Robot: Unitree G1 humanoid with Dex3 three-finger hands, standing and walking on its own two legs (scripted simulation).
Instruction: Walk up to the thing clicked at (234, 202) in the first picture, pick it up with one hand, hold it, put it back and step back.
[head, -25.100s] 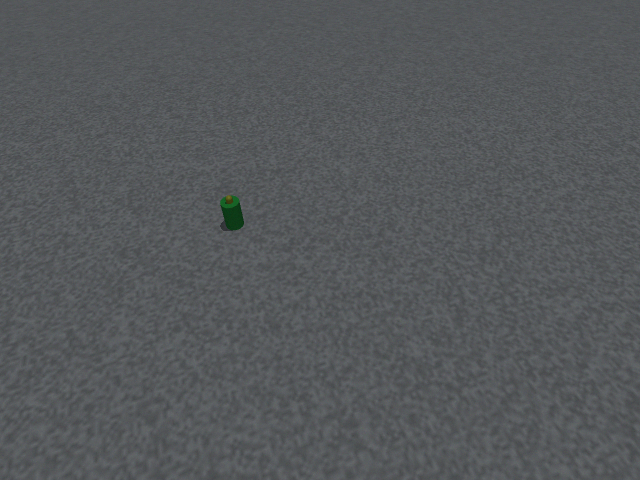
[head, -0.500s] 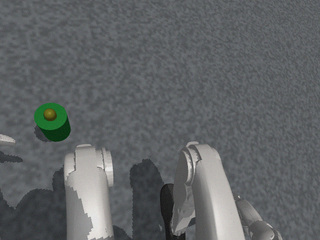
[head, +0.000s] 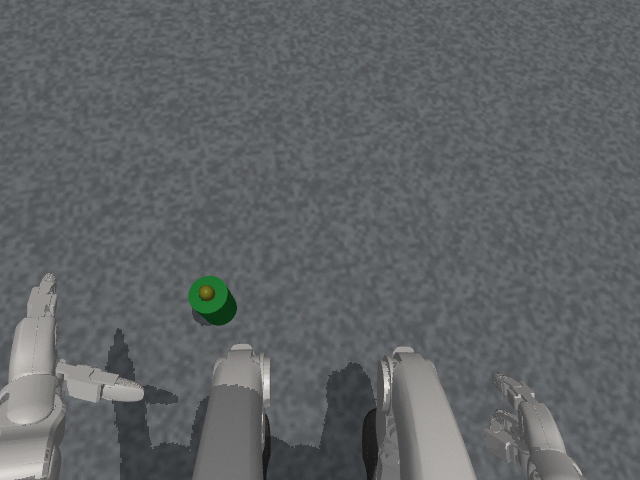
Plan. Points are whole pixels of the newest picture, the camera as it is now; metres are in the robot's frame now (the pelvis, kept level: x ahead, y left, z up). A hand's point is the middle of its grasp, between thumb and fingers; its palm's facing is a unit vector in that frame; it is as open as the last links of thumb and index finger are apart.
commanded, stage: home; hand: left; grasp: from the side
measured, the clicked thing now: (213, 300) +0.43 +0.24 -0.44
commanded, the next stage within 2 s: none
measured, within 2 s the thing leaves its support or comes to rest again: neither
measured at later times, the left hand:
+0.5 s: hand (60, 357) +0.25 +0.22 +0.11, palm faces +0.17 -0.93 -0.34, open 17.4 cm
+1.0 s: hand (39, 405) +0.22 +0.20 +0.15, palm faces +0.17 -0.94 -0.29, open 17.6 cm
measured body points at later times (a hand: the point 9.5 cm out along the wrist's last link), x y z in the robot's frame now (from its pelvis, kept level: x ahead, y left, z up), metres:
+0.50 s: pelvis +0.07 +0.01 +0.18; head +0.11 +0.02 +0.63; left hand +0.24 +0.27 +0.14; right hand +0.23 -0.23 +0.10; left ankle +0.07 +0.14 -0.48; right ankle +0.08 -0.13 -0.48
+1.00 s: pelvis +0.06 +0.01 +0.20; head +0.08 +0.01 +0.65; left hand +0.21 +0.25 +0.17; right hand +0.25 -0.22 +0.14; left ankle +0.07 +0.14 -0.48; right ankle +0.08 -0.13 -0.48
